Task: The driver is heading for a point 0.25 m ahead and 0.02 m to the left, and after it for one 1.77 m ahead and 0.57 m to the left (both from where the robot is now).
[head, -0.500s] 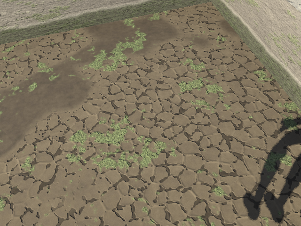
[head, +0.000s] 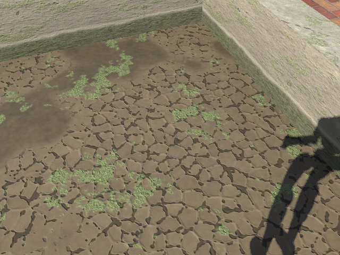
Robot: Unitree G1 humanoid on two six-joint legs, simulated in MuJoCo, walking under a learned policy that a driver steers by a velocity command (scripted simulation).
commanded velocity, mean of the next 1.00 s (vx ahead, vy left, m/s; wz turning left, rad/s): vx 0.13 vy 0.00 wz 0.37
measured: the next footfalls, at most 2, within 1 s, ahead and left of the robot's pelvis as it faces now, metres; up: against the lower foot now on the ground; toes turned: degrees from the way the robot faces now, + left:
right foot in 0.96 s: +0.12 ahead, -0.06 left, +0.00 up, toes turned +28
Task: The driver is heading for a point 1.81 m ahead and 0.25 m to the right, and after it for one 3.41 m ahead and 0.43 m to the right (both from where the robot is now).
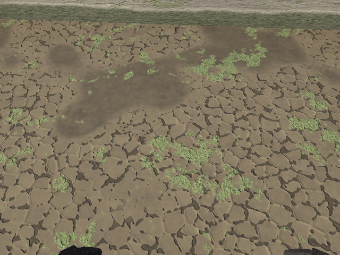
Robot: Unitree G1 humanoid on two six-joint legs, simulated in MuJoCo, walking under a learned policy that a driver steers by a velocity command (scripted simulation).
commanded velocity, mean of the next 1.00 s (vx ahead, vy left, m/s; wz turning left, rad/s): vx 0.48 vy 0.00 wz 0.07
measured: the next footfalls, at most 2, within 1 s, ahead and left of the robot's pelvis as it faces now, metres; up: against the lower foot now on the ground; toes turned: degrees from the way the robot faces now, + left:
left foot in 0.22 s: +0.08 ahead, +0.12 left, +0.00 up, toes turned -3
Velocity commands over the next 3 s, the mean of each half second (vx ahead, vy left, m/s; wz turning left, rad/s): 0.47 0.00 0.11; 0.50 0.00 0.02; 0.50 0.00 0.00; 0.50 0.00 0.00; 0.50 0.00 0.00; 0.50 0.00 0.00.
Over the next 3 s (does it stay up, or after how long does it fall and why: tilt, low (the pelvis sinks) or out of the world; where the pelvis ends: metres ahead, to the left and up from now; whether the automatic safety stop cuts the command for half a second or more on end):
stays up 0.03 0.05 -0.01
